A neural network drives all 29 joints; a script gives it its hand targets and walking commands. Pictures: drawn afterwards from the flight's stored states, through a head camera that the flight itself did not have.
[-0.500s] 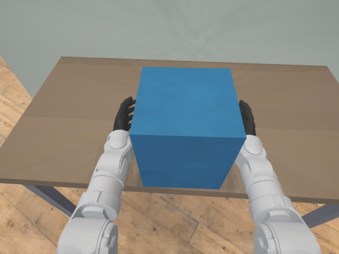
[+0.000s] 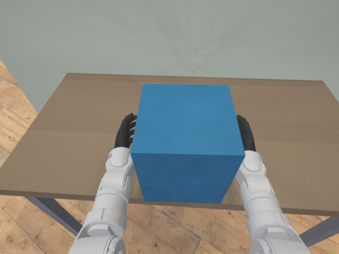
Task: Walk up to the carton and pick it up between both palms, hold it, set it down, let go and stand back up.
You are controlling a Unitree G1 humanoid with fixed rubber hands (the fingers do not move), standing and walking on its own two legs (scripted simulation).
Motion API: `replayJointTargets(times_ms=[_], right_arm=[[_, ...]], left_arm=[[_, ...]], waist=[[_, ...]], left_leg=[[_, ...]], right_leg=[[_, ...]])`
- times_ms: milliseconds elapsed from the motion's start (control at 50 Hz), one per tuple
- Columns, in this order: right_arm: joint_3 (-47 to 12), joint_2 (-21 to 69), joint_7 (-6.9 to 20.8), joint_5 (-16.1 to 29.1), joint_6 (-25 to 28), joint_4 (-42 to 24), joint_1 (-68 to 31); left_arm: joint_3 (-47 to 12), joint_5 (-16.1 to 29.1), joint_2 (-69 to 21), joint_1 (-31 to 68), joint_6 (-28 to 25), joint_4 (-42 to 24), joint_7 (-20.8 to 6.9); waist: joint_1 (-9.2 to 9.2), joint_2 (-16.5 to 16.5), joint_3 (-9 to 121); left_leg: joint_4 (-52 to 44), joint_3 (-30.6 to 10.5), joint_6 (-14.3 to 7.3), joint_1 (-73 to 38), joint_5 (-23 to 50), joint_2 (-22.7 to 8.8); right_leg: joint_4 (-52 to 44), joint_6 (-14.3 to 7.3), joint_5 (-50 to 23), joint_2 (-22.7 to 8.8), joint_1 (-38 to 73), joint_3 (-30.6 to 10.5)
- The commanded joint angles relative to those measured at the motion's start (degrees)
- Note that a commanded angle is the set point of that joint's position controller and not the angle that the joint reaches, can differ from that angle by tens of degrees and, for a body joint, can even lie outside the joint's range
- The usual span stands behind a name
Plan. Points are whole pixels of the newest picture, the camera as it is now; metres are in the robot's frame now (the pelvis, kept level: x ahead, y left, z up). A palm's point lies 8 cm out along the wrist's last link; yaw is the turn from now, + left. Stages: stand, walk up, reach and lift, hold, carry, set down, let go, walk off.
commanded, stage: reach and lift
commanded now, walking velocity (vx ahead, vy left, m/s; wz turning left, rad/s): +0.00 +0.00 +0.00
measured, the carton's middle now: (183, 146) +0.37 -0.05 +0.04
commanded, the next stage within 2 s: none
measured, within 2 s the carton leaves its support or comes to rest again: leaves its support in 0.14 s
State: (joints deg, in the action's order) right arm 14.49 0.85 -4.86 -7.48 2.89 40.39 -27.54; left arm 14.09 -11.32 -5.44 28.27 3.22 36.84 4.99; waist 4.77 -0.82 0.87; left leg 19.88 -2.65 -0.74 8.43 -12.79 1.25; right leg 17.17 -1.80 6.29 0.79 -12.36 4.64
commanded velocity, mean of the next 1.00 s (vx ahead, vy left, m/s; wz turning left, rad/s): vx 0.00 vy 0.00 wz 0.00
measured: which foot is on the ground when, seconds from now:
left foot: down 0.00-1.00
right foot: down 0.00-1.00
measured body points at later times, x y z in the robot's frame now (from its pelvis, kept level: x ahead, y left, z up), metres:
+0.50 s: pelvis +0.00 +0.01 +0.00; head +0.00 +0.02 +0.45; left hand +0.39 +0.11 +0.10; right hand +0.36 -0.20 +0.09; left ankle -0.03 +0.11 -0.75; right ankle +0.03 -0.10 -0.75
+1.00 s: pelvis -0.02 +0.00 +0.00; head -0.02 +0.01 +0.45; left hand +0.39 +0.11 +0.12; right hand +0.36 -0.19 +0.11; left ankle -0.03 +0.11 -0.75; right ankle +0.03 -0.10 -0.75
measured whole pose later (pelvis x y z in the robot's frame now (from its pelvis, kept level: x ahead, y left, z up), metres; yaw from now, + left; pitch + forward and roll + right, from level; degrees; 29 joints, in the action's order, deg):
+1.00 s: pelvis -0.02 +0.00 +0.00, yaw +1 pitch +3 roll -1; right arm 6.7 -3.3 -9.7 6.2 -4.6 37.1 -32.5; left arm 7.2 -5.3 0.1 34.0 16.3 29.2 8.0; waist 5.9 0.6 4.3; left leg 22.7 -3.6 -0.6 13.1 -12.3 1.2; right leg 16.9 -2.0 4.6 0.7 -15.1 6.0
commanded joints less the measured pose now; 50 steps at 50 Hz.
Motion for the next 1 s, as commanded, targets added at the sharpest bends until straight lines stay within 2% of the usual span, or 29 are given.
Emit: replayJointTargets(times_ms=[0,80,120,160,200,220,240,300,360,380,400,440,460,520,540,600,620,640,680,760,780,800,820,860,900,920,940,960,980], right_arm=[[-24.16,34.81,7.47,-0.66,5.83,-11.66,-34.12],[-25.57,35.45,7.45,1.88,6.54,-16.26,-36.76],[-27.67,34.71,7.06,2.31,6.94,-16.89,-36.6],[-26.64,33.71,6.93,1.35,6.92,-15.99,-37.84],[-27.45,33.39,7.11,2.41,9.06,-18.59,-38.27],[-27.54,33.18,7.07,1.69,8.82,-16.08,-39.33],[-27.83,34.43,7.43,1.99,10.23,-19.29,-41.74],[-27.85,33.6,7.14,2.09,11.3,-18.54,-42.99],[-24.72,29.67,7.41,-0.03,12.42,-12.66,-42.57],[-25.36,31.33,7.59,-0.05,13.91,-14.47,-45.37],[-24.0,30.02,7.11,-0.53,13.55,-11.02,-42.78],[-22.7,29.09,7.07,-0.42,14.08,-8.44,-42.8],[-22.95,28.84,6.67,-0.82,14.49,-7.71,-43.03],[-23.98,28.45,6.55,1.05,14.9,-6.55,-45.02],[-22.62,28.51,6.38,0.37,13.82,-5.53,-44.7],[-23.53,30.04,6.15,2.14,14.79,-9.84,-50.13],[-26.19,30.56,5.87,4.96,13.74,-11.53,-48.92],[-25.99,30.22,5.54,4.74,11.16,-7.9,-47.88],[-26.5,30.12,5.32,6.16,10.38,-14.58,-50.87],[-30.58,33.72,4.26,9.5,6.22,-21.35,-52.07],[-30.26,33.14,4.05,9.22,4.14,-18.47,-53.37],[-31.48,35.04,3.81,9.74,3.36,-21.63,-53.84],[-34.55,36.23,3.65,12.95,3.09,-26.12,-54.11],[-34.32,34.81,3.17,12.56,-0.34,-23.13,-53.5],[-35.83,36.56,3.35,15.36,-1.93,-26.94,-55.1],[-34.62,35.52,3.32,14.39,-4.87,-22.62,-52.84],[-34.5,35.77,3.26,15.18,-4.33,-27.09,-57.86],[-33.71,35.1,3.06,14.62,-5.37,-26.59,-58.71],[-34.35,35.91,2.99,15.53,-5.97,-27.6,-58.83]], left_arm=[[-25.22,0.67,-33.46,39.22,-4.31,-11.88,-5.53],[-28.64,2.85,-34.1,42.09,-4.34,-16.78,-4.98],[-28.46,2.19,-34.58,39.38,-4.39,-14.09,-4.78],[-27.92,1.88,-33.79,39.62,-4.51,-13.21,-5.02],[-31.58,4.05,-35.86,42.54,-5.81,-18.14,-4.55],[-29.22,2.06,-34.79,42.83,-6.16,-14.59,-4.32],[-31.54,3.47,-36.11,45.69,-7.07,-18.35,-3.8],[-29.54,2.1,-34.87,43.57,-7.45,-14.97,-3.37],[-28.49,0.09,-33.02,45.61,-7.49,-13.82,-3.41],[-28.72,1.2,-33.44,46.4,-8.24,-15.29,-3.59],[-27.5,0.14,-30.59,43.99,-7.56,-13.06,-3.52],[-25.67,-1.04,-30.17,43.35,-6.92,-11.14,-4.02],[-25.49,-1.75,-30.93,40.57,-5.71,-10.19,-4.5],[-26.57,-0.53,-31.0,42.58,-4.07,-11.4,-4.46],[-25.36,-0.57,-30.5,43.13,-3.05,-10.14,-5.03],[-29.76,1.82,-33.73,46.86,-2.16,-14.1,-4.69],[-31.24,2.68,-34.18,43.16,-1.22,-14.94,-3.99],[-30.94,2.73,-33.36,44.45,0.06,-12.47,-4.04],[-33.27,5.3,-34.28,48.65,0.45,-16.41,-4.09],[-36.22,8.3,-34.71,48.14,2.58,-18.48,-4.21],[-34.35,7.89,-32.94,51.99,3.28,-16.12,-4.74],[-34.18,8.14,-32.89,49.17,3.85,-16.96,-4.89],[-37.46,10.47,-34.62,51.79,4.08,-23.05,-4.57],[-33.69,9.13,-32.81,50.06,5.8,-17.57,-4.65],[-36.94,10.38,-35.01,53.44,7.4,-25.52,-4.69],[-33.55,8.44,-32.44,49.63,9.52,-18.19,-4.93],[-34.77,9.37,-33.95,53.18,10.16,-22.83,-4.91],[-32.12,8.1,-33.22,53.02,11.5,-20.57,-5.21],[-33.64,9.45,-33.0,53.58,12.16,-22.26,-5.12]], waist=[[1.37,-0.07,29.63],[0.36,0.22,34.28],[1.02,0.86,33.45],[1.06,1.12,31.84],[2.08,1.0,36.49],[1.08,2.03,34.1],[1.15,1.19,38.68],[-0.51,1.99,38.58],[1.07,0.54,34.79],[-0.67,1.55,37.77],[0.09,2.3,36.02],[-0.93,3.06,33.74],[-1.24,1.24,34.06],[-0.67,0.76,33.57],[-0.14,2.32,30.79],[-0.38,-0.44,35.56],[-0.75,-1.42,37.55],[0.97,0.44,33.21],[1.87,-0.22,35.94],[1.82,-0.06,40.1],[1.76,0.64,35.74],[0.34,1.3,38.93],[0.99,0.4,42.73],[0.85,0.86,38.84],[0.83,-0.5,41.55],[0.65,0.61,33.61],[0.91,0.89,36.42],[-0.12,1.42,35.16],[0.53,2.13,37.61]], left_leg=[[-3.26,1.55,4.26,6.55,12.93,0.23],[-2.43,0.85,3.82,6.93,14.1,0.12],[-1.35,0.64,3.57,7.89,15.09,0.33],[-1.74,0.41,3.52,8.19,12.64,0.13],[-0.99,-0.15,3.91,5.67,15.46,-0.07],[-1.3,-0.48,3.48,6.86,13.29,0.15],[-0.14,-0.6,3.56,5.53,16.59,-0.16],[-0.3,-0.17,3.31,7.54,15.71,-0.25],[-1.27,0.0,3.03,5.11,13.04,-1.17],[-0.46,0.73,3.1,4.35,15.78,-1.25],[-0.76,1.08,2.9,4.66,15.59,-1.14],[-1.65,1.48,2.98,3.92,16.79,-1.5],[-1.63,2.24,3.2,2.9,18.65,-1.59],[-0.58,1.86,4.03,-1.63,25.68,-2.7],[-1.14,2.15,3.43,-0.26,20.56,-1.88],[-0.13,2.45,4.02,-0.6,22.24,-1.92],[0.61,1.9,4.08,-1.21,24.81,-1.89],[-0.32,1.88,3.26,1.66,19.75,-1.21],[0.21,1.01,3.04,3.74,16.56,-0.43],[0.02,0.93,2.27,7.84,13.69,0.5],[-0.94,-0.07,1.46,10.47,7.99,0.87],[-1.18,0.33,1.31,10.1,9.93,0.91],[-0.27,0.2,1.9,8.33,13.33,1.23],[-0.35,-0.85,1.38,9.93,11.27,1.36],[-0.29,-1.05,2.05,6.81,13.65,1.19],[-1.99,-1.28,1.18,7.74,8.07,1.42],[-1.77,-1.36,1.32,6.8,9.42,1.37],[-2.5,-1.32,0.68,7.65,7.28,1.44],[-2.28,-1.11,0.66,8.3,8.18,1.61]], right_leg=[[4.01,2.69,-25.96,-0.35,28.3,-0.92],[5.25,2.98,-27.46,-0.21,28.77,-1.21],[5.21,2.97,-30.56,-0.92,29.49,-1.55],[4.41,2.65,-25.94,-1.0,28.22,-1.16],[4.85,2.49,-27.74,-0.4,27.43,-0.19],[4.53,2.74,-25.94,-0.7,26.57,-0.6],[5.48,2.63,-27.97,-0.12,26.37,-0.03],[5.49,2.41,-28.21,-0.3,25.93,-0.91],[3.95,2.21,-21.07,-0.18,22.55,0.63],[3.78,1.79,-22.71,0.01,22.82,0.51],[3.54,1.86,-23.73,-0.37,22.89,0.57],[2.89,2.03,-23.22,-0.47,22.92,0.61],[2.9,1.8,-24.93,-0.11,24.13,0.82],[2.05,1.57,-23.07,1.0,22.17,1.57],[0.1,1.72,-20.27,0.87,21.95,1.74],[1.38,1.26,-21.22,0.73,21.85,1.67],[1.94,1.15,-24.13,0.96,23.16,1.48],[1.39,1.62,-22.52,0.39,23.05,0.59],[1.61,2.33,-22.89,0.45,24.29,0.98],[3.09,2.65,-24.64,-1.25,27.83,-1.18],[3.15,3.43,-21.69,-1.88,27.06,-2.0],[3.87,3.37,-23.36,-1.73,29.1,-1.62],[4.79,3.68,-27.66,-1.28,30.75,-1.8],[4.08,3.77,-25.24,-1.63,29.27,-2.33],[4.51,3.53,-23.75,-0.71,29.04,-1.82],[2.27,3.24,-17.42,-1.21,26.71,-2.25],[2.96,3.38,-17.28,-0.67,26.22,-1.27],[2.46,3.44,-15.62,-0.88,26.74,-1.69],[3.21,3.58,-17.21,-1.09,27.69,-1.41]])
